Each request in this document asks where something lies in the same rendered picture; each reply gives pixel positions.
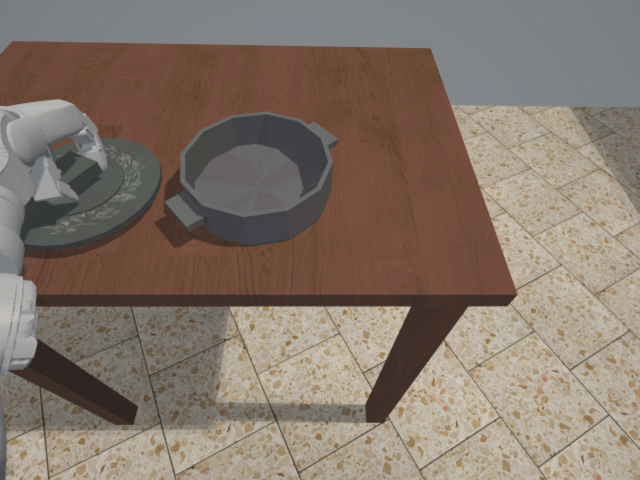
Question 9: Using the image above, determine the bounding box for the pot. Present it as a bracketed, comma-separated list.
[165, 112, 338, 245]

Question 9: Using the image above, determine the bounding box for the robot left forearm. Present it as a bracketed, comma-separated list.
[0, 106, 47, 276]

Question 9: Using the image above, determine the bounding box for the table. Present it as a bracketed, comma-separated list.
[0, 41, 518, 425]

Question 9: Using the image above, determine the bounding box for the left robot hand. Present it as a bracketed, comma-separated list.
[8, 99, 108, 204]

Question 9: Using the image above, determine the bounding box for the lid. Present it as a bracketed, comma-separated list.
[20, 138, 162, 250]

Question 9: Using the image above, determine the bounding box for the knob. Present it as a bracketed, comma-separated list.
[55, 151, 103, 193]

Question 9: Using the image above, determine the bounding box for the robot left upper arm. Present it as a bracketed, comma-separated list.
[0, 273, 38, 480]

